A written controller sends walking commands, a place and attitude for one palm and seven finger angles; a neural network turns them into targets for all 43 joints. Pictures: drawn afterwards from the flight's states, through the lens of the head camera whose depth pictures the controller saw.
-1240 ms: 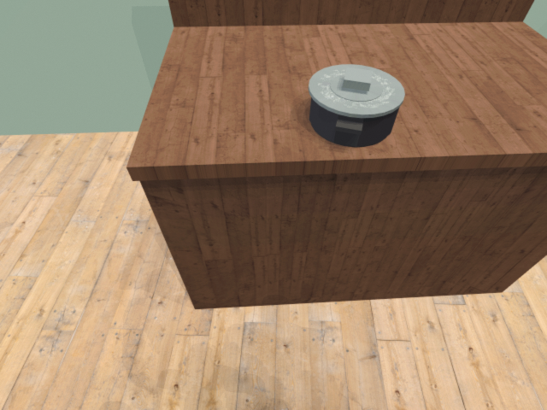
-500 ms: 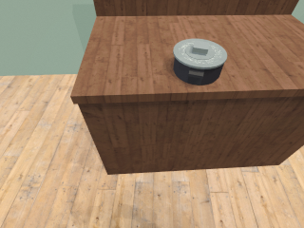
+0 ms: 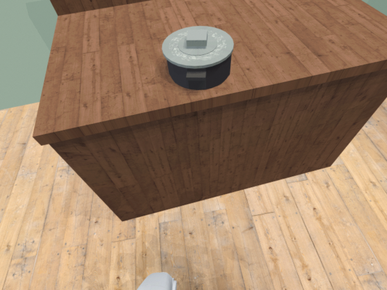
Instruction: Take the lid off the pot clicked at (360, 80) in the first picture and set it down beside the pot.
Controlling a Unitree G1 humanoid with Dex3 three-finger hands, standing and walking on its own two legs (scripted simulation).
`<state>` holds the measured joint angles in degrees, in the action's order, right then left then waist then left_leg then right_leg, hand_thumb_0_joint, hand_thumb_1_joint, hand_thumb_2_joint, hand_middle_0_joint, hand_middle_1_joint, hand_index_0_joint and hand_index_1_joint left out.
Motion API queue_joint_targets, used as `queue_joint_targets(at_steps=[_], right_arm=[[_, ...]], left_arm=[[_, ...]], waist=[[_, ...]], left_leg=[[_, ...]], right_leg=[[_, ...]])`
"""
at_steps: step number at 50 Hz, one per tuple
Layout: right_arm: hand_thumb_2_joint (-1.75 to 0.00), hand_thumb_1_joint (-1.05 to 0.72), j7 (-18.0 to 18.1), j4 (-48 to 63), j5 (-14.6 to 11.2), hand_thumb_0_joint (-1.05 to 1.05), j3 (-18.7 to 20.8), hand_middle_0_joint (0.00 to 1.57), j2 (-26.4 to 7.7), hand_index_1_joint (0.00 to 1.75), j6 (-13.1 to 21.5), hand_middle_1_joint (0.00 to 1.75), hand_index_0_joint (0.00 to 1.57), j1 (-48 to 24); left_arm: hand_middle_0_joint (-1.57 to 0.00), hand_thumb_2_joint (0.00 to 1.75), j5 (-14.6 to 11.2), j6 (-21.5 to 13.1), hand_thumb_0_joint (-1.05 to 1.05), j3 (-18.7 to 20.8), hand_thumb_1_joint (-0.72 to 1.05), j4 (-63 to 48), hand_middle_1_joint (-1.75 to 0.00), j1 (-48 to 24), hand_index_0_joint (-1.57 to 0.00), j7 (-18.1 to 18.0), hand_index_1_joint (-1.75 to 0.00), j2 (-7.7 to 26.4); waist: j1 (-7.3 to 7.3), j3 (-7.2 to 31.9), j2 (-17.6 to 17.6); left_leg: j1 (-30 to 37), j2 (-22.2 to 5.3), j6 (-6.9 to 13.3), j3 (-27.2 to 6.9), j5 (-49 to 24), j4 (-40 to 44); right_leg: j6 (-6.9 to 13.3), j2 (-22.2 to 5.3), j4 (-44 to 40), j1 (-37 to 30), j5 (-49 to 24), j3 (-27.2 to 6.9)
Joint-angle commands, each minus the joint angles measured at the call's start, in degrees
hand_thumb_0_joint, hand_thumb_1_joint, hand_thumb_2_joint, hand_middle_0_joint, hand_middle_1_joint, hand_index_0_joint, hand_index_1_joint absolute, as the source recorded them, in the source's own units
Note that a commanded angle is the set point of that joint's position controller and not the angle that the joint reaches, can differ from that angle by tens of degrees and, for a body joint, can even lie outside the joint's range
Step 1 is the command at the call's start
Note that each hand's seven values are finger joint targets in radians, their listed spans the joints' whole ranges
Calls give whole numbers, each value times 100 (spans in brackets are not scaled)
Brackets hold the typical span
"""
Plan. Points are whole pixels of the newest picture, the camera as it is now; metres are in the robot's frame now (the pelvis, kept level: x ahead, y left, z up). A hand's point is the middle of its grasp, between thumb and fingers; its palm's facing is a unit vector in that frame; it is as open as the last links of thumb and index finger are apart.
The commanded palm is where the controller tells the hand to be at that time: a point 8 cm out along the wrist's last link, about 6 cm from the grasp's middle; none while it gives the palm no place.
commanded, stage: walk to a spot facing it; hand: left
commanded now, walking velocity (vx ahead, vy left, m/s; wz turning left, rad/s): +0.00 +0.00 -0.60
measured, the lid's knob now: (197, 37) +0.72 +0.05 +0.12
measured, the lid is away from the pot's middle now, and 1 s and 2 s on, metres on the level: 0.00 0.00 0.00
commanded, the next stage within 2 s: none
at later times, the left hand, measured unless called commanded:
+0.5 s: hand (107, 267) +0.18 +0.24 -0.16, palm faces -0.25 -0.94 -0.25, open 7.4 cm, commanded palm none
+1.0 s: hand (162, 239) +0.25 +0.12 -0.17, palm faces -0.57 -0.79 -0.21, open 7.4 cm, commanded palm none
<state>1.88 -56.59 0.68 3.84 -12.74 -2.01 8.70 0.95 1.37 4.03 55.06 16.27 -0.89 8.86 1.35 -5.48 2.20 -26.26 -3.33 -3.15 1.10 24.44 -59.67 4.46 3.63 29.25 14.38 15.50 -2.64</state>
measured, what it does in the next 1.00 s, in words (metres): steps on the spot, turning right: left foot, then right foot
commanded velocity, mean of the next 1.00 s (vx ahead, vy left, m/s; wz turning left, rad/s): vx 0.00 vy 0.00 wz -0.60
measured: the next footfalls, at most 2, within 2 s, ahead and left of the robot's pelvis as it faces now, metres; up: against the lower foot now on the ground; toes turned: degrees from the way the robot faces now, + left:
left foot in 0.30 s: +0.08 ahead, +0.16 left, +0.00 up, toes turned -12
right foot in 0.68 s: +0.03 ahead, -0.10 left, +0.00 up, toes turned -28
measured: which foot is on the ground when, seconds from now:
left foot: up 0.00-0.28, down 0.30-0.66, up 0.68-0.98, down 1.00-1.00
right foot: down 0.00-0.30, up 0.32-0.66, down 0.68-1.00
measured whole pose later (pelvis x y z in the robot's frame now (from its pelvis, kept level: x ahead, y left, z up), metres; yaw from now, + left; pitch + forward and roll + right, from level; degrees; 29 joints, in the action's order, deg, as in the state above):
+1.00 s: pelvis +0.05 +0.03 -0.01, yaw -36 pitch +0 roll +0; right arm 1.3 -49.9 0.3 2.6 -12.6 -0.8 12.7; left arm 0.9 4.2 3.5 48.9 8.7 0.4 12.4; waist -1.4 -4.9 -0.8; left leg -18.6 -2.7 -3.3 3.2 19.2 -35.0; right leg 0.2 3.8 33.8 18.4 15.4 -7.2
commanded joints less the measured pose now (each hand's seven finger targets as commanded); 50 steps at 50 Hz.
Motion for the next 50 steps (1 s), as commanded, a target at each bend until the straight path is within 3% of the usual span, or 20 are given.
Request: queue_joint_targets(at_steps=[1, 9, 13, 14, 15, 16, 18, 21, 28, 31, 32, 33, 34, 35, 37, 38, 45, 48, 49, 50], right_arm=[[-90, -90, 18, 616, 7, 0, 39, 20, -342, 30, 98, 30, 20, -225], [-90, -90, 32, 1017, -63, 0, 43, 20, -413, 30, 154, 30, 20, -422], [-90, -90, 82, 946, -84, 0, 52, 20, -523, 30, 225, 30, 20, 368], [-90, -90, 98, 951, -27, 0, 97, 20, -851, 30, 272, 30, 20, 559], [-90, -90, 70, 1058, 48, 0, 176, 20, -1333, 30, 255, 30, 20, 548], [-90, -90, 56, 1196, 75, 0, 143, 20, -1407, 30, 222, 30, 20, 553], [-90, -90, 57, 1216, 109, 0, -33, 20, -970, 30, 252, 30, 20, 260], [-90, -90, 71, 1173, 93, 0, -69, 20, -838, 30, 293, 30, 20, 283], [-90, -90, -1, 856, 101, 0, 91, 20, -1132, 30, 252, 30, 20, 967], [-90, -90, -13, 817, 85, 0, 126, 20, -1161, 30, 242, 30, 20, 932], [-90, -90, -38, 832, 45, 0, 117, 20, -1082, 30, 236, 30, 20, 988], [-90, -90, -101, 1005, -3, 0, -12, 20, -629, 30, 208, 30, 20, 1032], [-90, -90, -30, 1203, 15, 0, -18, 20, -680, 30, 148, 30, 20, 496], [-90, -90, 17, 1103, -12, 0, 1, 20, -692, 30, 114, 30, 20, 358], [-90, -90, 9, 966, 42, 0, 17, 20, -699, 30, 64, 30, 20, 459], [-90, -90, -14, 856, 45, 0, 24, 20, -668, 30, 65, 30, 20, 683], [-90, -90, -20, 893, -14, 0, 3, 20, -453, 30, 142, 30, 20, 760], [-90, -90, 19, 831, -28, 0, 11, 20, -505, 30, 194, 30, 20, 1140], [-90, -90, 49, 811, -3, 0, 52, 20, -728, 30, 242, 30, 20, 1361], [-90, -90, 48, 904, 77, 0, 139, 20, -1308, 30, 265, 30, 20, 1344]], left_arm=[[-20, 90, -8, -89, 0, 262, 90, -356, -30, 439, -20, -30, -30, 1162], [-20, 90, 33, -1, 0, 360, 90, -677, -30, 84, -20, -7, -30, 1398], [-20, 90, -11, 41, 0, 344, 90, -834, -30, -335, -20, 9, -30, 1402], [-20, 90, -40, 63, 0, 310, 90, -950, -30, -330, -20, 42, -30, 1149], [-20, 90, -42, 44, 0, 255, 90, -1065, -30, -241, -20, 116, -30, 899], [-20, 90, 36, -4, 0, 280, 90, -1154, -30, -341, -20, 145, -30, 1060], [-20, 90, 63, 44, 0, 290, 90, -901, -30, -213, -20, 180, -30, 1107], [-20, 90, 7, 85, 0, 195, 90, -875, -30, -406, -20, 273, -30, 978], [-20, 90, -1, 102, 0, 42, 90, -1055, -30, -1164, -20, 331, -30, 859], [-20, 90, -3, 40, 0, 89, 90, -940, -30, -808, -20, 324, -30, 950], [-20, 90, 19, -18, 0, 145, 90, -826, -30, -409, -20, 286, -30, 1189], [-20, 90, 69, -93, 0, 303, 90, -712, -30, 58, -20, 165, -30, 2002], [-20, 90, -65, -37, 0, 369, 90, -685, -30, 337, -20, 76, -30, 2196], [-20, 90, -62, 0, 0, 318, 90, -706, -30, 162, -20, 22, -30, 1915], [-20, 90, -29, 57, 0, 268, 90, -926, -30, -632, -20, -16, -30, 1595], [-20, 90, 7, 64, 0, 236, 90, -1008, -30, -900, -20, -39, -30, 1524], [-20, 90, 25, 78, 0, 252, 90, -1060, -30, -848, -20, 39, -30, 1584], [-20, 90, -28, 125, 0, 251, 90, -1086, -30, -935, -20, 61, -30, 1499], [-20, 90, -56, 153, 0, 227, 90, -1178, -30, -972, -20, 78, -30, 1260], [-20, 90, -86, 176, 0, 165, 90, -1307, -30, -836, -20, 136, -30, 882]], waist=[[76, 656, -798], [67, 723, -1083], [-313, 977, -991], [-379, 1017, -162], [-286, 826, 1326], [-283, 528, 974], [-67, 628, 915], [-76, 795, 694], [-441, 659, 939], [-202, 849, 743], [21, 1035, 216], [205, 1449, -1604], [427, 1276, -1617], [318, 1153, -1115], [-22, 773, -1353], [-194, 924, -1097], [-190, 775, -1179], [-368, 968, -1089], [-490, 989, -513], [-447, 859, 1211]], left_leg=[[-509, -2, -73, -153, -155, 200], [229, 229, 2, -181, 12, 1366], [1746, 235, 113, -236, -999, 3452], [2524, -573, 390, -1021, -1103, 4072], [2824, -1970, 980, -2463, -1737, 4485], [2143, -2445, 1452, -2699, -2085, 4447], [1749, -1822, 1304, -1827, -2652, 4264], [2309, -1314, 1173, -510, -4260, 3916], [2290, -1457, 1045, 167, -4641, 3617], [1984, -1382, 705, 447, -4015, 2933], [1260, -1223, 415, 696, -3358, 2043], [-465, -550, 20, 1148, -597, 581], [-907, -306, -63, 385, 1324, -415], [-809, -390, 30, -53, 957, -665], [-695, -479, -34, -93, 483, -661], [-312, -449, -82, 12, 306, -309], [483, 56, -77, 284, -65, 1485], [1387, 132, -9, 266, -849, 2943], [1979, -361, 194, -306, -901, 3706], [2317, -1806, 756, -1972, -996, 4480]], right_leg=[[702, -1444, -889, -982, -2860, -1887], [684, -1337, -730, -659, -2817, -2397], [200, -872, 16, -12, -2501, -2255], [-77, -317, 621, 908, -1221, -1787], [-447, 310, 1813, 2054, 1543, -716], [-600, -128, 2873, 2155, 1856, -314], [-659, -290, 3789, 1910, 1378, -305], [-776, -482, 3672, 1972, 963, 14], [-643, -460, 1468, 967, 937, 692], [-467, -349, 217, -40, 150, 772], [-318, -541, -479, -1170, -685, 524], [325, -2114, -869, -2563, -2302, -1541], [912, -2848, -859, -1968, -3565, -2156], [928, -2382, -794, -1471, -2852, -1811], [786, -1944, -896, -751, -1995, -1419], [716, -1775, -760, -615, -2186, -1123], [598, -1479, -645, -106, -2144, -1583], [254, -1171, -224, 117, -1771, -1640], [-19, -774, 283, 738, -983, -1414], [-434, 89, 1484, 1794, 994, -529]])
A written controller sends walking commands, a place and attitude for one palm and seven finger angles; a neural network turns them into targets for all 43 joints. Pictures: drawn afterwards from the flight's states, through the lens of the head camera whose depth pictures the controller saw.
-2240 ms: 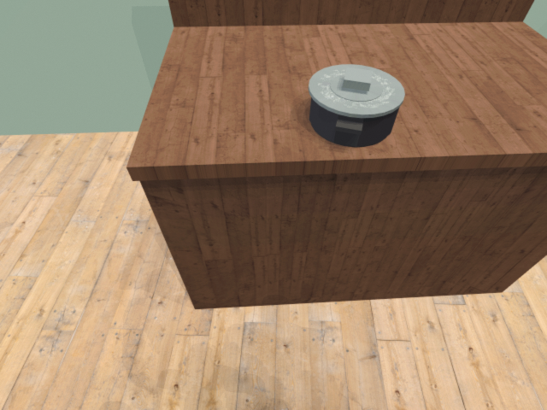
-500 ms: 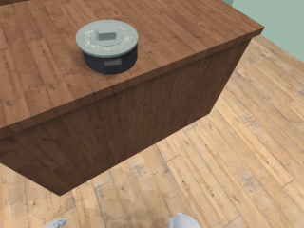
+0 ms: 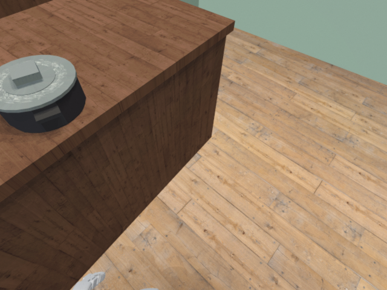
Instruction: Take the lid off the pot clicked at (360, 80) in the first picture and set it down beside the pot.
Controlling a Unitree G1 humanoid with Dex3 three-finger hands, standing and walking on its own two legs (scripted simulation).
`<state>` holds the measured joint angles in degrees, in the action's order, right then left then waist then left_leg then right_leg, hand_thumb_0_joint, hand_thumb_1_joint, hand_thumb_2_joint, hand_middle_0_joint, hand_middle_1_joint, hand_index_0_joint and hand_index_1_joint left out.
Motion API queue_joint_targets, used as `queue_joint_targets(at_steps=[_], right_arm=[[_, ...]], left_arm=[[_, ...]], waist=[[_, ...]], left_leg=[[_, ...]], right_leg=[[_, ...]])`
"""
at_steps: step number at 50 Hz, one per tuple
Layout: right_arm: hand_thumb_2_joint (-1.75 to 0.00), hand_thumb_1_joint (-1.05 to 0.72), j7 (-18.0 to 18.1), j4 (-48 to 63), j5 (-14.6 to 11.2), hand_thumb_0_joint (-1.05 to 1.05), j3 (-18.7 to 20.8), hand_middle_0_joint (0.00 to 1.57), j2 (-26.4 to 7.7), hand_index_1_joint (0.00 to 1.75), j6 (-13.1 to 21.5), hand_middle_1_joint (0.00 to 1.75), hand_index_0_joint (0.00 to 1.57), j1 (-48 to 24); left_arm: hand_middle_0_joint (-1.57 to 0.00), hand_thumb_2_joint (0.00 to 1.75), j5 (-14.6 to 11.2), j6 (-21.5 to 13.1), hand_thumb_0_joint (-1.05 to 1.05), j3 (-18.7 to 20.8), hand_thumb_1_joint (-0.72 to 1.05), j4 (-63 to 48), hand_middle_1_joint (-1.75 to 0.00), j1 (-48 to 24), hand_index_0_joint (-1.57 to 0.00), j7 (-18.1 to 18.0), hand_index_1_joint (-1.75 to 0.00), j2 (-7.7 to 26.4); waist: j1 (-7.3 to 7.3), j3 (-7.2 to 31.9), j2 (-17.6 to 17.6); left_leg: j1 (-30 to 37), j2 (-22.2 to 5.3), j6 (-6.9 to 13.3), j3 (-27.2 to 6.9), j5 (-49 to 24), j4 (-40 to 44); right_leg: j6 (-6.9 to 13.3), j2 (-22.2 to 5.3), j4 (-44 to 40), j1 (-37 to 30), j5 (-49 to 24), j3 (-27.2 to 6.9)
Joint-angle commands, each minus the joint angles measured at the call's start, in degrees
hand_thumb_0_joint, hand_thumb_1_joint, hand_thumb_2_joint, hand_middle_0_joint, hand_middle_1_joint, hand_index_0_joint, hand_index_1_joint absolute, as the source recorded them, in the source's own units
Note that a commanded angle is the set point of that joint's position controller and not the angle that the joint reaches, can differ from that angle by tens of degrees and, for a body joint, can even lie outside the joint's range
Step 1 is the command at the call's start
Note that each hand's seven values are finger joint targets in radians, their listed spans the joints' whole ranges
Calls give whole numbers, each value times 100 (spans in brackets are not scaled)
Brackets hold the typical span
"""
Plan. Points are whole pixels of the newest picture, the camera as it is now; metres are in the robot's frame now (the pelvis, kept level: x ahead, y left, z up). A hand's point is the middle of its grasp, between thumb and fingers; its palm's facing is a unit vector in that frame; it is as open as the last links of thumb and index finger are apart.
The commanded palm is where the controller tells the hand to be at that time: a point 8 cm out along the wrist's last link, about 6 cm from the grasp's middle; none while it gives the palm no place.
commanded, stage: walk to a spot facing it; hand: left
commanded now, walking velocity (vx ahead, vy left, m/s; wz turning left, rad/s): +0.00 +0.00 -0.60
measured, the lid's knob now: (25, 72) +0.53 +0.41 +0.13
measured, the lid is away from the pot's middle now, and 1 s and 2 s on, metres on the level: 0.00 0.00 0.00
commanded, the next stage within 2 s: turn to face it in 1.72 s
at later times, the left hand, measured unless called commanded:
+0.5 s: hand out of the picture +0.14 +0.13 -0.14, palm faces -0.25 -0.93 -0.28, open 7.4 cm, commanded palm none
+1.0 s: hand (155, 266) +0.19 +0.10 -0.15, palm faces -0.54 -0.81 -0.21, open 7.4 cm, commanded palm none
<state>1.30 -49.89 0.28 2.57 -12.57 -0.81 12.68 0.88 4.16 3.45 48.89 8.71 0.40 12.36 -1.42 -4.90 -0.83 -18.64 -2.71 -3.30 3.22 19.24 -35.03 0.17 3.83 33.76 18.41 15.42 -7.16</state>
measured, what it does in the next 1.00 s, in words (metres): steps on the spot, turning right: right foot, then left foot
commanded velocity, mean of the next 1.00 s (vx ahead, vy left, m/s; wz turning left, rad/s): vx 0.06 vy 0.00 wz -0.60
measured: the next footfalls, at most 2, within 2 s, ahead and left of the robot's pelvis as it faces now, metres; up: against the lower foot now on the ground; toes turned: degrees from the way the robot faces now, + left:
right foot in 0.36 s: +0.02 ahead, -0.15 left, +0.00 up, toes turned -18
left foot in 0.78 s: +0.11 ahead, +0.05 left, +0.00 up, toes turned -27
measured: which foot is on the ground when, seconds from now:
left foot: down 0.00-0.36, up 0.38-0.76, down 0.78-1.00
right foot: down 0.00-0.00, up 0.02-0.34, down 0.36-0.78, up 0.80-1.00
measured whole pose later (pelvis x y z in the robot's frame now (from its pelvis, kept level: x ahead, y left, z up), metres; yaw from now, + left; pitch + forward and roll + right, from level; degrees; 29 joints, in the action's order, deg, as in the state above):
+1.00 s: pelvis +0.00 -0.04 +0.01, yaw -37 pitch +0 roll -1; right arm 0.7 -49.8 1.4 1.3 -10.7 0.3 13.1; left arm 1.7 4.6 5.5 51.1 12.0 3.2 15.2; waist 0.9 -3.4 -1.3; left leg -11.4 -5.4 -0.7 8.6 14.6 -25.9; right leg -2.8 -2.0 54.2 27.2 23.7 1.5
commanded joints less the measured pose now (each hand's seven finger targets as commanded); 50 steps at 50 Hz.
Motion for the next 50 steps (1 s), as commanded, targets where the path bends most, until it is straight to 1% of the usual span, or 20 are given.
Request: queue_joint_targets(at_steps=[1, 4, 7, 13, 16, 17, 18, 19, 21, 23, 24, 29, 33, 37, 38, 39, 40, 42, 44, 50], right_arm=[[-90, -90, 114, 355, 128, 0, 254, 20, -1475, 30, 128, 30, 20, 880], [-90, -90, 114, 430, 142, 0, 80, 20, -930, 30, 178, 30, 20, 222], [-90, -90, 99, 408, 119, 0, 104, 20, -884, 30, 156, 30, 20, 192], [-90, -90, 13, 206, 138, 0, 288, 20, -1104, 30, 102, 30, 20, 549], [-90, -90, -10, 192, 112, 0, 353, 20, -1111, 30, 78, 30, 20, 435], [-90, -90, -36, 267, 64, 0, 317, 20, -862, 30, 51, 30, 20, 459], [-90, -90, -84, 563, 65, 0, 168, 20, -367, 30, 17, 30, 20, 134], [-90, -90, 15, 624, 62, 0, 183, 20, -564, 30, -50, 30, 20, -272], [-90, -90, 36, 482, 83, 0, 199, 20, -589, 30, -68, 30, 20, -416], [-90, -90, 0, 293, 98, 0, 203, 20, -567, 30, -68, 30, 20, -110], [-90, -90, -7, 253, 98, 0, 193, 20, -474, 30, -74, 30, 20, -165], [-90, -90, 3, 352, 59, 0, 169, 20, -447, 30, -43, 30, 20, -442], [-90, -90, 41, 436, 6, 0, 160, 20, -451, 30, 0, 30, 20, -387], [-90, -90, 119, 325, -14, 0, 166, 20, -487, 30, 66, 30, 20, 224], [-90, -90, 142, 348, 16, 0, 208, 20, -755, 30, 95, 30, 20, 338], [-90, -90, 140, 449, 95, 0, 291, 20, -1297, 30, 102, 30, 20, 322], [-90, -90, 130, 562, 103, 0, 278, 20, -1394, 30, 85, 30, 20, 242], [-90, -90, 126, 594, 140, 0, 162, 20, -995, 30, 140, 30, 20, -152], [-90, -90, 97, 581, 134, 0, 146, 20, -924, 30, 173, 30, 20, -243], [-90, -90, -5, 142, 162, 0, 261, 20, -1108, 30, 266, 30, 20, 661]], left_arm=[[-20, 90, -1, -151, 0, 235, 90, -755, -30, -144, -20, 40, -30, 631], [-20, 90, 60, -148, 0, 283, 90, -466, -30, 5, -20, 129, -30, 687], [-20, 90, -7, -88, 0, 212, 90, -391, -30, 8, -20, 179, -30, 495], [-20, 90, -1, -145, 0, 131, 90, -451, -30, -259, -20, 173, -30, 390], [-20, 90, 12, -245, 0, 192, 90, -260, -30, 315, -20, 159, -30, 521], [-20, 90, 48, -316, 0, 292, 90, -140, -30, 708, -20, 98, -30, 972], [-20, 90, 71, -361, 0, 449, 90, -72, -30, 1005, -20, -20, -30, 1727], [-20, 90, -35, -303, 0, 461, 90, -65, -30, 1223, -20, -99, -30, 1622], [-20, 90, -17, -260, 0, 385, 90, -182, -30, 538, -20, -132, -30, 1186], [-20, 90, 10, -277, 0, 316, 90, -304, -30, 186, -20, -142, -30, 1000], [-20, 90, 19, -291, 0, 306, 90, -305, -30, 249, -20, -130, -30, 1002], [-20, 90, 21, -290, 0, 324, 90, -207, -30, 566, -20, -105, -30, 1124], [-20, 90, 36, -256, 0, 359, 90, -240, -30, 474, -20, -107, -30, 1169], [-20, 90, -24, -197, 0, 342, 90, -317, -30, 147, -20, -82, -30, 1089], [-20, 90, -47, -182, 0, 309, 90, -383, -30, 165, -20, -49, -30, 884], [-20, 90, -72, -168, 0, 258, 90, -509, -30, 229, -20, 25, -30, 594], [-20, 90, 26, -191, 0, 309, 90, -548, -30, 212, -20, 54, -30, 764], [-20, 90, 80, -170, 0, 365, 90, -349, -30, 235, -20, 140, -30, 805], [-20, 90, 72, -146, 0, 295, 90, -328, -30, 203, -20, 240, -30, 669], [-20, 90, 66, -226, 0, 159, 90, -517, -30, -578, -20, 368, -30, 421]], waist=[[-146, 508, 1415], [123, 378, 1101], [94, 589, 1130], [-170, 639, 1232], [135, 854, 895], [326, 1021, -175], [526, 975, -1873], [705, 909, -1362], [388, 531, -1232], [159, 734, -787], [195, 706, -703], [345, 770, -573], [310, 822, -631], [-17, 880, -565], [-85, 867, 28], [-72, 683, 1645], [-39, 495, 1455], [158, 451, 880], [188, 500, 943], [-237, 247, 936]], left_leg=[[1015, -2585, 1318, -2759, -600, 2239], [768, -1864, 1151, -1393, -1232, 1979], [1157, -1539, 1044, -213, -2312, 1671], [1313, -1846, 1084, 210, -2774, 1320], [917, -1617, 596, 676, -2364, 239], [-131, -1288, 213, 935, -1106, -882], [-1719, -422, -115, 901, 1635, -2353], [-1764, -471, 20, -103, 1611, -2879], [-1807, -515, 12, -328, 921, -3196], [-1260, -457, -72, -203, 497, -2797], [-1149, -365, -101, -123, 419, -2601], [-1019, -108, -116, -148, 446, -1750], [-552, 40, -28, -230, 560, -1058], [848, 103, 110, -289, -351, 858], [1505, -524, 347, -965, -277, 1475], [1742, -1897, 911, -2475, -216, 2199], [1130, -2567, 1393, -2817, -202, 2360], [759, -1929, 1270, -1861, -280, 2210], [1069, -1615, 1104, -1040, -9, 2174], [1221, -1773, 1035, -423, 437, 2265]], right_leg=[[-154, -81, 2273, 1565, 1856, 384], [-264, -473, 3384, 1551, 1107, 352], [-376, -628, 2823, 1326, 864, 691], [-278, -581, 1067, 584, 1114, 1179], [-105, -378, -535, -592, -49, 1357], [192, -1055, -1261, -1720, -921, 463], [916, -2615, -1618, -2096, -2380, -1765], [1210, -2607, -1535, -1668, -2300, -1592], [1133, -2006, -1506, -1154, -1702, -1157], [1033, -1704, -1347, -956, -1939, -712], [1018, -1634, -1356, -857, -2032, -711], [1142, -1596, -1332, -1132, -2132, -1250], [1152, -1611, -1250, -952, -2261, -1648], [691, -1193, -776, -169, -1852, -1692], [385, -678, -277, 649, -878, -1300], [-12, 156, 910, 1668, 1051, -277], [-180, -114, 2183, 1685, 1713, 252], [-290, -382, 3151, 1518, 1180, 260], [-339, -560, 3000, 1669, 864, 531], [-267, -768, 1308, 1324, 807, 1046]])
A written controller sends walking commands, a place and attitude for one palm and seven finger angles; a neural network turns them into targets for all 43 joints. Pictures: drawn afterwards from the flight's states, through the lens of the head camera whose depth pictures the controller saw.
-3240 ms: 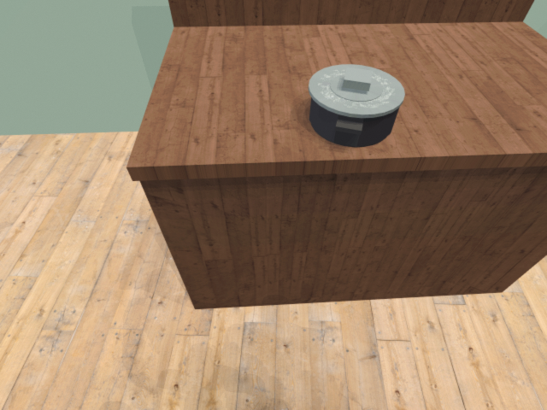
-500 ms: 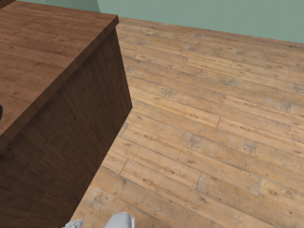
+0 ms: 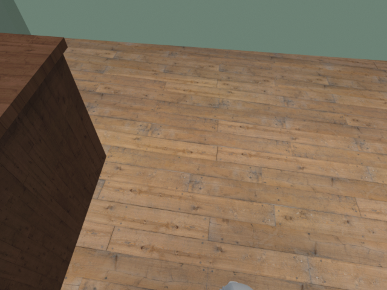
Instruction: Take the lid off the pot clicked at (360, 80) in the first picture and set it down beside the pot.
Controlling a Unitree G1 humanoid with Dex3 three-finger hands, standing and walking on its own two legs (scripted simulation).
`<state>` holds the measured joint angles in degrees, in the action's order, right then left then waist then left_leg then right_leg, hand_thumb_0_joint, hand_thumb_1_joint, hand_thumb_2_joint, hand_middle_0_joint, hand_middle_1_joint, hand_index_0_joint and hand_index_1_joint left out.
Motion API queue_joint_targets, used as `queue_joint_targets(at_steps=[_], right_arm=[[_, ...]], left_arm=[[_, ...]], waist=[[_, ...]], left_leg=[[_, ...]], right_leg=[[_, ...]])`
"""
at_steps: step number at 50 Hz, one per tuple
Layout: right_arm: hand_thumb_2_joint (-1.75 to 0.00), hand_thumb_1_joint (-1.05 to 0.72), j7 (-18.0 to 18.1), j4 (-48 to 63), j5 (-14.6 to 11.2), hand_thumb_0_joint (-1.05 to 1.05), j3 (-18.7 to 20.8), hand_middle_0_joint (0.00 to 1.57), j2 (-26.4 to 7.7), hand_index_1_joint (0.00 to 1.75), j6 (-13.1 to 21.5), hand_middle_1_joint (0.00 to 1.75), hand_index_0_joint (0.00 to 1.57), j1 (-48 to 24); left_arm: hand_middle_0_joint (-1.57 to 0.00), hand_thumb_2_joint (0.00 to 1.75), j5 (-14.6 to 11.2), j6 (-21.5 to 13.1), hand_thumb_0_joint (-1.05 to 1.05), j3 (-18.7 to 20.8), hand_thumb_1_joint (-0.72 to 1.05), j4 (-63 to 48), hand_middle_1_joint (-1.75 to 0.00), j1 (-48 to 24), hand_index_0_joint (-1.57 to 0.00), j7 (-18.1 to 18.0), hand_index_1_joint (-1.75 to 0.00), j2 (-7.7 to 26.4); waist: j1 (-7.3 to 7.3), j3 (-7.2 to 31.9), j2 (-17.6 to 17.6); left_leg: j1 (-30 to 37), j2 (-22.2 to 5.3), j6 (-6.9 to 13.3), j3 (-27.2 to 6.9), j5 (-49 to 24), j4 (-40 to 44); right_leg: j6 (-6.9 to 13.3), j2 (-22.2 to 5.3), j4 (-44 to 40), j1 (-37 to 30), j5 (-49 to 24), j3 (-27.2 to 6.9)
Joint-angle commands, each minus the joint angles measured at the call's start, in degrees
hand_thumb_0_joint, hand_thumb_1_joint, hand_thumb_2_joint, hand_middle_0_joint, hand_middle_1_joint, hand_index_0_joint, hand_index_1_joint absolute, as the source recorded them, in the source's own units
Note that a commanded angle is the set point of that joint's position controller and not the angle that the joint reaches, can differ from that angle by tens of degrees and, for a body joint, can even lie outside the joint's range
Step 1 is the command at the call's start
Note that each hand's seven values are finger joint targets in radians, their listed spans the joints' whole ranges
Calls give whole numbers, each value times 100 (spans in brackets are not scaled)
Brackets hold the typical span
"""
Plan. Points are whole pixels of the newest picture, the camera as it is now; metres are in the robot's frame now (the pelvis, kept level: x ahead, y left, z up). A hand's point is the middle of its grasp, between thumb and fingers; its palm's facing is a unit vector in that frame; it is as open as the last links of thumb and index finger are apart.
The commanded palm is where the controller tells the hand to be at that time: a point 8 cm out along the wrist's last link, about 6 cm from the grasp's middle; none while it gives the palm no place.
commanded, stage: walk to a spot facing it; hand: left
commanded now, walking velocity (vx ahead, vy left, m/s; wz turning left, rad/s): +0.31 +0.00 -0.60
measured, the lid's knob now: out of the picture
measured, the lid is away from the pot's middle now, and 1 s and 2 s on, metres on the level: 0.00 0.00 0.00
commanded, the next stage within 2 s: turn to face it in 0.72 s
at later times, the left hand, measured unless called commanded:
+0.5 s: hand (149, 266) +0.20 +0.12 -0.18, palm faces -0.19 -0.97 -0.17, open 7.4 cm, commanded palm none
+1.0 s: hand (212, 159) +0.53 -0.03 -0.17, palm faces -0.47 -0.85 -0.21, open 7.4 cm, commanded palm none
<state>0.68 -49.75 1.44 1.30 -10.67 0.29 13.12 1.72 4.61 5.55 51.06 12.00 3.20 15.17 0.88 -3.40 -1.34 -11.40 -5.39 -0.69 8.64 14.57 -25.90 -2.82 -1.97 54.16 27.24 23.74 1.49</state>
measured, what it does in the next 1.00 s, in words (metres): walks ahead, turning right: right foot, then left foot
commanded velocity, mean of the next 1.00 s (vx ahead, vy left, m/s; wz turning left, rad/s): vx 0.24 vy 0.00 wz -0.22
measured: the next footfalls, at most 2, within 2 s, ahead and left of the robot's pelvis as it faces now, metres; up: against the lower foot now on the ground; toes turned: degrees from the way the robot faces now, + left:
right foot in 0.16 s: +0.08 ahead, -0.17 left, +0.00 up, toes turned -12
left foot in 0.54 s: +0.33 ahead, +0.03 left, +0.00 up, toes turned -8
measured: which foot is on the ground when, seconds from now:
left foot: down 0.00-0.16, up 0.18-0.52, down 0.54-0.98, up 1.00-1.00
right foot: up 0.00-0.14, down 0.16-0.54, up 0.56-0.96, down 0.98-1.00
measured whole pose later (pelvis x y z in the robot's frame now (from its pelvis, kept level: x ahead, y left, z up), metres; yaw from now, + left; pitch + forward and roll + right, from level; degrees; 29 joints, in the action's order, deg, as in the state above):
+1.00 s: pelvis +0.33 -0.14 -0.02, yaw -24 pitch +0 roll +1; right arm 0.3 -62.2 0.7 2.3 -8.5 2.3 25.0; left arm 2.2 -1.6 2.9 54.4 4.1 1.1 12.0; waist -4.7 -5.2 -1.6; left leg -5.6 -7.8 -3.1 13.9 25.3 -34.7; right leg 1.3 -5.2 32.5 24.3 5.3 7.2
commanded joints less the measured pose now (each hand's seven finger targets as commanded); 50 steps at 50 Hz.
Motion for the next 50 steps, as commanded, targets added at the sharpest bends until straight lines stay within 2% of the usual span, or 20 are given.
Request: queue_joint_targets(at_steps=[1, 4, 6, 7, 8, 9, 10, 13, 22, 25, 26, 27, 28, 31, 34, 43, 47, 48, 49, 50], right_arm=[[-90, -90, 36, 105, 52, 0, 403, 20, -1368, 30, 160, 30, 20, 613], [-90, -90, -8, 18, 65, 0, 421, 20, -1404, 30, 171, 30, 20, 658], [-90, -90, -24, -4, 53, 0, 406, 20, -1353, 30, 169, 30, 20, 556], [-90, -90, -73, 115, -9, 0, 325, 20, -1095, 30, 163, 30, 20, 451], [-90, -90, -140, 494, -51, 0, 184, 20, -657, 30, 156, 30, 20, -147], [-90, -90, -91, 588, -25, 0, 233, 20, -1000, 30, 171, 30, 20, -592], [-90, -90, -103, 537, -44, 0, 288, 20, -950, 30, 173, 30, 20, -722], [-90, -90, -149, 130, 44, 0, 306, 20, -808, 30, 135, 30, 20, -155], [-90, -90, -221, 217, -24, 0, 259, 20, -573, 30, 304, 30, 20, -480], [-90, -90, -142, -49, -9, 0, 293, 20, -667, 30, 393, 30, 20, 252], [-90, -90, -47, -301, 18, 0, 370, 20, -958, 30, 437, 30, 20, 971], [-90, -90, 31, -457, 124, 0, 550, 20, -1671, 30, 464, 30, 20, 1756], [-90, -90, 62, -481, 71, 0, 503, 20, -1829, 30, 370, 30, 20, 2081], [-90, -90, 64, -320, 41, 0, 243, 20, -779, 30, 416, 30, 20, 869], [-90, -90, 91, -350, -30, 0, 193, 20, -578, 30, 502, 30, 20, 616], [-90, -90, 32, -746, 13, 0, 254, 20, -668, 30, 403, 30, 20, 1191], [-90, -90, 19, -951, -43, 0, 211, 20, -595, 30, 317, 30, 20, 1077], [-90, -90, -18, -978, -85, 0, 169, 20, -396, 30, 318, 30, 20, 1150], [-90, -90, -13, -927, -117, 0, 119, 20, -54, 30, 279, 30, 20, 1392], [-90, -90, 64, -828, -134, 0, 150, 20, -225, 30, 175, 30, 20, 1325]], left_arm=[[-20, 90, -23, -292, 0, -63, 90, -751, -30, -913, -20, 96, -30, 111], [-20, 90, -19, -365, 0, -71, 90, -696, -30, -868, -20, 99, -30, 95], [-20, 90, -21, -436, 0, -11, 90, -416, -30, -168, -20, 50, -30, 224], [-20, 90, -10, -519, 0, 110, 90, -157, -30, 683, -20, -31, -30, 732], [-20, 90, -42, -573, 0, 293, 90, 49, -30, 1461, -20, -161, -30, 1600], [-20, 90, -140, -553, 0, 300, 90, 98, -30, 1642, -20, -268, -30, 1545], [-20, 90, -119, -536, 0, 232, 90, 37, -30, 1185, -20, -291, -30, 1332], [-20, 90, -49, -627, 0, 66, 90, -145, -30, 241, -20, -307, -30, 778], [-20, 90, -50, -774, 0, 20, 90, 245, -30, 547, -20, -296, -30, 751], [-20, 90, -75, -763, 0, 46, 90, 305, -30, 333, -20, -292, -30, 685], [-20, 90, -95, -757, 0, 22, 90, 284, -30, 366, -20, -270, -30, 476], [-20, 90, -153, -719, 0, -12, 90, 195, -30, 607, -20, -219, -30, 79], [-20, 90, -102, -759, 0, -88, 90, 23, -30, 381, -20, -202, -30, 59], [-20, 90, 9, -676, 0, -28, 90, 186, -30, 106, -20, -128, -30, 15], [-20, 90, 8, -491, 0, -40, 90, 303, -30, 425, -20, -72, -30, -182], [-20, 90, 14, -485, 0, -201, 90, -109, -30, -752, -20, -85, -30, -393], [-20, 90, 32, -655, 0, -220, 90, 367, -30, 250, -20, -234, -30, -108], [-20, 90, 46, -732, 0, -146, 90, 546, -30, 675, -20, -299, -30, 298], [-20, 90, 30, -801, 0, -17, 90, 696, -30, 1168, -20, -367, -30, 853], [-20, 90, -48, -744, 0, -13, 90, 639, -30, 1343, -20, -374, -30, 1078]], waist=[[-449, 115, 1063], [-399, 191, 1191], [-7, 425, 747], [411, 801, -345], [854, 791, -2157], [919, 707, -1591], [674, 348, -964], [43, 79, -632], [56, -8, -605], [-367, 116, -413], [-630, 490, 128], [-873, 1052, 1697], [-899, 929, 1893], [-362, -195, 1017], [-38, 120, 917], [-404, -100, 813], [87, 575, 590], [284, 913, 22], [382, 1546, -1082], [426, 1513, -783]], left_leg=[[442, -1570, 753, -843, 941, 1309], [341, -1556, 608, -486, 651, 916], [-284, -1242, 310, -14, 556, -248], [-1616, -848, -16, 546, 759, -1748], [-3462, -72, -308, 536, 2370, -3654], [-3747, -333, -152, -557, 1935, -4096], [-3584, -443, -154, -697, 1579, -4256], [-2520, -442, -291, -525, 660, -3458], [-1702, -8, -250, -299, -42, -1500], [-163, 241, -172, -131, -317, -440], [1042, -4, -39, -474, -34, -125], [2113, -1634, 530, -2707, 891, 561], [2089, -2359, 965, -3809, 1386, 1252], [300, -1918, 738, -2504, 1420, 1628], [217, -1548, 625, -963, -220, 1483], [658, -1349, 704, 301, -2612, 1012], [298, -902, 383, 231, -2763, -377], [-664, -646, 167, 252, -1747, -1205], [-1688, -3, -102, 382, 1195, -2571], [-1545, 43, -89, -224, 2464, -3448]], right_leg=[[60, -191, -985, 275, -18, 247], [143, -7, -1740, -398, 56, 553], [281, 248, -2631, -1813, -511, 770], [637, -418, -3212, -3525, 115, -148], [1449, -2149, -4161, -4127, 624, -3081], [1658, -2261, -4224, -3776, 574, -3298], [1660, -2058, -4302, -3029, 1400, -3073], [1372, -1385, -4199, -1874, 40, -1691], [1283, -1125, -4028, -1967, -1111, -1478], [1036, -749, -3192, -1466, -1472, -1206], [856, -405, -1999, -956, -1850, -997], [514, 357, -78, 231, -304, -276], [460, 450, 1139, 939, 796, -302], [421, -328, 2057, 1197, -441, -447], [232, -471, 1683, 922, -944, -290], [162, -314, -1262, 469, -1389, 494], [246, -9, -2595, -1897, -2238, 737], [359, -560, -2485, -3165, -3495, 241], [888, -2144, -2497, -4232, -5165, -1081], [1272, -2658, -2852, -3599, -5831, -1096]])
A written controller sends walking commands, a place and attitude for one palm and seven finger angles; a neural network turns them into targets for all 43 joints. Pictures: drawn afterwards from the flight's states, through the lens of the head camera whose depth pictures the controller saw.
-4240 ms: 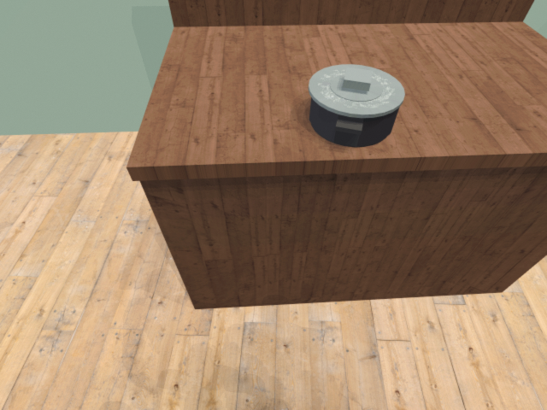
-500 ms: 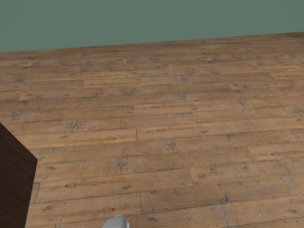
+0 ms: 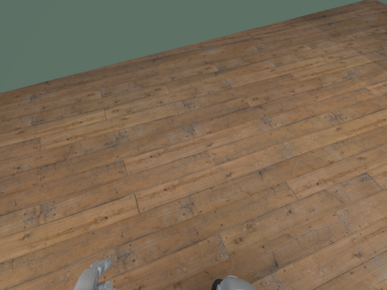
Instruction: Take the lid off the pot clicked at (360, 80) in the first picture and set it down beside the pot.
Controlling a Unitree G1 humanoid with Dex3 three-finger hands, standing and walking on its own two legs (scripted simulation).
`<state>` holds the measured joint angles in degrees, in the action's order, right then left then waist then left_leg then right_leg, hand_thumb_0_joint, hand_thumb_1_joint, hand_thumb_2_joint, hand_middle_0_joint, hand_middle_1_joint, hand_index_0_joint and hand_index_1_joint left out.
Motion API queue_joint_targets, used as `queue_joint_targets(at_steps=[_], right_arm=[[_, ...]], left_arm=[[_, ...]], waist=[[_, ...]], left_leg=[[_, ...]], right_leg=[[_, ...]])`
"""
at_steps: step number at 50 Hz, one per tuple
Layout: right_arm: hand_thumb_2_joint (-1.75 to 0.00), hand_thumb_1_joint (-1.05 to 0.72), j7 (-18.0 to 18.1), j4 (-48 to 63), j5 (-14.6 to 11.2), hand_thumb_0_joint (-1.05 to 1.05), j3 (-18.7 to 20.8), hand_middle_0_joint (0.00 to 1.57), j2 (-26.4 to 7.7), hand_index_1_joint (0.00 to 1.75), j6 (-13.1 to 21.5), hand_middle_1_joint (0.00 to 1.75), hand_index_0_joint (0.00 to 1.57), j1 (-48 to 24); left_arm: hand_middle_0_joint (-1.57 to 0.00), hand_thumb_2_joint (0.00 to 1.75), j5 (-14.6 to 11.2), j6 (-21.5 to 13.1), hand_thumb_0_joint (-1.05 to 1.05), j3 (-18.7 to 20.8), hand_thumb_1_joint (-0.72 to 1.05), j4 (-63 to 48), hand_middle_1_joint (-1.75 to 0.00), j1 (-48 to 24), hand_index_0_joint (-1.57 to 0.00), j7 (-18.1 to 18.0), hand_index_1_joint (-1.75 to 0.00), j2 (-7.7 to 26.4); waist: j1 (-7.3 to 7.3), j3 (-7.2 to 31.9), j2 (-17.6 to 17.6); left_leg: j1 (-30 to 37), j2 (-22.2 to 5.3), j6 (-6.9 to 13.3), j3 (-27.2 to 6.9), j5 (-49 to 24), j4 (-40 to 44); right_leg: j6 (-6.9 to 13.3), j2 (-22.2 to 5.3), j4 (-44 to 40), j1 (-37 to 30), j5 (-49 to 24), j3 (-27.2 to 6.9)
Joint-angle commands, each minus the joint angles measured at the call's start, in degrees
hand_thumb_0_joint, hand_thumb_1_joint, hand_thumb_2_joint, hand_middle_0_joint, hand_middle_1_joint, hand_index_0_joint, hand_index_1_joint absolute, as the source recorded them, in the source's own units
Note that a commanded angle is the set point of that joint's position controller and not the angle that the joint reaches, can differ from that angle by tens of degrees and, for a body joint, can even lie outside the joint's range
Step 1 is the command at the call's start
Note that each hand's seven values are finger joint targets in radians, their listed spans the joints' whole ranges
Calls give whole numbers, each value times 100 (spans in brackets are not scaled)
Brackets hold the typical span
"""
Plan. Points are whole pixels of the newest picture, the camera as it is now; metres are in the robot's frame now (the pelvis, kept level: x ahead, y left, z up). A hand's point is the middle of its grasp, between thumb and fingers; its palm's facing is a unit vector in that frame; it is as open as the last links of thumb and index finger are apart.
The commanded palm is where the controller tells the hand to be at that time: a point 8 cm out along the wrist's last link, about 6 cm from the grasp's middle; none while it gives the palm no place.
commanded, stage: turn to face it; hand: left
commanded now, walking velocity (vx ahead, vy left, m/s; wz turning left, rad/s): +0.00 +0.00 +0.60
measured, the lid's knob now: out of the picture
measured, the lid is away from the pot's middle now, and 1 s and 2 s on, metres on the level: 0.00 0.00 0.00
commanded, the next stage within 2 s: none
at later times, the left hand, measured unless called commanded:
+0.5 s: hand out of the picture +0.08 +0.26 -0.16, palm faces +0.33 -0.92 -0.22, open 7.4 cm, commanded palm none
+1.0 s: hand out of the picture +0.03 +0.17 -0.13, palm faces +0.58 -0.77 -0.28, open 7.4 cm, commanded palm none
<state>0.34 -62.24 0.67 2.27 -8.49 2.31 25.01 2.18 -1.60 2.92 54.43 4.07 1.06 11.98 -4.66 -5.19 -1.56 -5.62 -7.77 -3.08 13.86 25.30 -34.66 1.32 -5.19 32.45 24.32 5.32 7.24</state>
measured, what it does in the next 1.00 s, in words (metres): steps on the spot, turning left: left foot, then right foot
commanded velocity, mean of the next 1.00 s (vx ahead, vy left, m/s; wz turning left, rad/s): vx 0.00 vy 0.00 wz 0.60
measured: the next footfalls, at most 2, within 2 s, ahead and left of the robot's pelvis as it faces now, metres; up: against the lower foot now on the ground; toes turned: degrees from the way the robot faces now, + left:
left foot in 0.32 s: +0.11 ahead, +0.12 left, +0.00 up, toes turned +21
right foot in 0.80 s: +0.18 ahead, -0.11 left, +0.00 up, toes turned +27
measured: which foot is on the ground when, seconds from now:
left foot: up 0.00-0.30, down 0.32-0.80, up 0.82-1.00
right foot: down 0.00-0.32, up 0.34-0.78, down 0.80-1.00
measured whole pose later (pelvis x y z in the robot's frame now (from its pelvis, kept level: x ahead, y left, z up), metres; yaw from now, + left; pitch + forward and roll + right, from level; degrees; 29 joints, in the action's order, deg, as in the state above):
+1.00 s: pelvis +0.08 -0.03 +0.02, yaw +37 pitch +0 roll +1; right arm -2.0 -51.8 0.8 5.5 -15.5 -4.5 8.6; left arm 1.3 1.1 1.9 49.1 13.2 -1.4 10.9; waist -0.8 -5.5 1.2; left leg -30.5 -0.3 -4.2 0.1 23.5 -63.7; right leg -0.1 -5.4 30.0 12.9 16.9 7.7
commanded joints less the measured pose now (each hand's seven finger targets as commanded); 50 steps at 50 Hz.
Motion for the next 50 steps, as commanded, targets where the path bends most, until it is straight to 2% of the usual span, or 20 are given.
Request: queue_joint_targets(at_steps=[1, 2, 4, 7, 12, 14, 15, 16, 17, 18, 21, 25, 34, 38, 39, 40, 41, 44, 46, 50], right_arm=[[-90, -90, 114, 414, -75, 0, 53, 20, -319, 30, -103, 30, 20, -24], [-90, -90, 109, 424, -53, 0, 80, 20, -436, 30, -154, 30, 20, -57], [-90, -90, 59, 378, -12, 0, 118, 20, -428, 30, -264, 30, 20, -266], [-90, -90, -17, 418, 24, 0, 118, 20, -284, 30, -413, 30, 20, -159], [-90, -90, -102, 747, 36, 0, 173, 20, -336, 30, -383, 30, 20, -455], [-90, -90, -114, 842, 68, 0, 240, 20, -505, 30, -348, 30, 20, -279], [-90, -90, -112, 853, 91, 0, 315, 20, -835, 30, -315, 30, 20, -64], [-90, -90, -64, 1009, 131, 0, 477, 20, -1520, 30, -275, 30, 20, 63], [-90, -90, -8, 1052, 150, 0, 523, 20, -1785, 30, -281, 30, 20, 95], [-90, -90, 40, 1082, 132, 0, 529, 20, -1749, 30, -251, 30, 20, -160], [-90, -90, 89, 1338, 68, 0, 362, 20, -1311, 30, -146, 30, 20, -1005], [-90, -90, 73, 1376, 25, 0, 387, 20, -1419, 30, -157, 30, 20, -1049], [-90, -90, -5, 1484, 64, 0, 515, 20, -1722, 30, -347, 30, 20, -1280], [-90, -90, -35, 1671, 14, 0, 534, 20, -1684, 30, -424, 30, 20, -1796], [-90, -90, -61, 1739, -30, 0, 495, 20, -1424, 30, -436, 30, 20, -1821], [-90, -90, -82, 1862, -55, 0, 412, 20, -955, 30, -430, 30, 20, -1757], [-90, -90, -84, 1896, 53, 0, 449, 20, -1202, 30, -429, 30, 20, -1791], [-90, -90, -189, 1569, 78, 0, 460, 20, -1228, 30, -539, 30, 20, -1609], [-90, -90, -217, 1532, 46, 0, 387, 20, -1117, 30, -517, 30, 20, -1672], [-90, -90, -232, 1612, 13, 0, 298, 20, -958, 30, -549, 30, 20, -2199]], left_arm=[[-20, 90, -118, -133, 0, 230, 90, 247, -30, 1752, -20, -196, -30, 1265], [-20, 90, -126, -90, 0, 235, 90, 118, -30, 1383, -20, -243, -30, 1124], [-20, 90, -107, 5, 0, 175, 90, -115, -30, 661, -20, -333, -30, 723], [-20, 90, -67, 73, 0, 172, 90, -275, -30, 274, -20, -349, -30, 650], [-20, 90, -50, 184, 0, 267, 90, -381, -30, 288, -20, -337, -30, 758], [-20, 90, -97, 252, 0, 295, 90, -459, -30, 333, -20, -315, -30, 727], [-20, 90, -144, 312, 0, 268, 90, -571, -30, 361, -20, -271, -30, 556], [-20, 90, -179, 360, 0, 234, 90, -847, -30, 332, -20, -216, -30, 212], [-20, 90, -118, 334, 0, 204, 90, -1048, -30, -37, -20, -180, -30, 322], [-20, 90, -65, 344, 0, 225, 90, -1006, -30, -119, -20, -193, -30, 245], [-20, 90, -50, 295, 0, 285, 90, -637, -30, 383, -20, -149, -30, 477], [-20, 90, -108, 353, 0, 262, 90, -557, -30, 601, -20, -180, -30, 596], [-20, 90, -152, 342, 0, 217, 90, -817, -30, 501, -20, -221, -30, 698], [-20, 90, -178, 246, 0, 235, 90, -736, -30, 1276, -20, -264, -30, 843], [-20, 90, -136, 195, 0, 300, 90, -734, -30, 1498, -20, -293, -30, 1105], [-20, 90, -39, 149, 0, 398, 90, -825, -30, 1501, -20, -330, -30, 1668], [-20, 90, -97, 200, 0, 318, 90, -954, -30, 1232, -20, -324, -30, 1700], [-20, 90, -122, 143, 0, 216, 90, -1096, -30, 456, -20, -325, -30, 1062], [-20, 90, -97, 89, 0, 171, 90, -1031, -30, 740, -20, -325, -30, 946], [-20, 90, -73, 122, 0, 220, 90, -823, -30, 1326, -20, -314, -30, 1202]], waist=[[886, 1706, -1163], [793, 1570, -1341], [522, 1080, -610], [282, 776, -742], [315, 570, -733], [159, 628, -252], [57, 614, 754], [-60, 435, 2462], [-175, 591, 1754], [7, 777, 1758], [359, 922, 829], [373, 1075, 758], [249, 864, 1026], [630, 957, 924], [744, 941, 151], [763, 782, -1702], [682, 632, -1178], [282, 259, -1029], [401, 418, -1001], [709, 527, -853]], left_leg=[[-2230, 196, 110, -1061, 1312, -3163], [-2457, 102, 75, -1167, 1063, -3528], [-2346, -68, 21, -1176, 452, -3383], [-1958, 22, -4, -885, 7, -2818], [-1649, 188, 63, -530, -270, -1270], [-897, 299, 108, -492, -1020, -97], [-745, -84, 316, -1346, -987, 854], [-549, -1533, 1088, -3692, -1657, 1938], [-830, -1977, 1631, -4404, -1233, 2150], [-736, -1660, 1498, -4361, -1063, 2077], [-355, -778, 1102, -2892, -2437, 1611], [-35, -579, 1176, -2559, -3218, 1554], [-474, -493, 1299, -3347, -2173, 1512], [-1534, -84, 973, -3379, -2030, 907], [-2265, 367, 633, -3036, -1202, 214], [-3346, 1287, 72, -1744, 430, -1357], [-3154, 1042, 113, -1873, 821, -2533], [-3023, 649, 19, -1735, -207, -3676], [-3007, 623, -116, -1458, -245, -3379], [-2682, 644, -158, -1125, -38, -2464]], right_leg=[[906, -2302, -986, -2830, -3478, -1812], [909, -2262, -1143, -2664, -2782, -1778], [730, -1911, -1256, -1780, -1765, -888], [535, -1745, -1598, -841, -319, -248], [409, -1728, -1247, -686, 665, 69], [131, -1534, -447, -318, 1119, 341], [-141, -1052, 568, 70, 1646, 539], [-648, -224, 2034, 1310, 3186, 561], [-553, -120, 3117, 1353, 3072, -214], [-551, -108, 3703, 1688, 2672, -602], [-684, -148, 3804, 1499, 1457, -761], [-792, -57, 3176, 1112, 1378, -755], [-672, 264, 1497, 283, 1861, -752], [-549, 438, -343, -1391, 1027, -637], [-361, -168, -1375, -2054, 1122, -1181], [319, -1903, -2077, -2317, 1357, -3080], [672, -2347, -1990, -1438, 1137, -2915], [392, -1387, -1632, -1004, 422, -1532], [461, -1268, -1239, -1610, -1077, -985], [552, -1439, -1058, -2033, -1752, -680]])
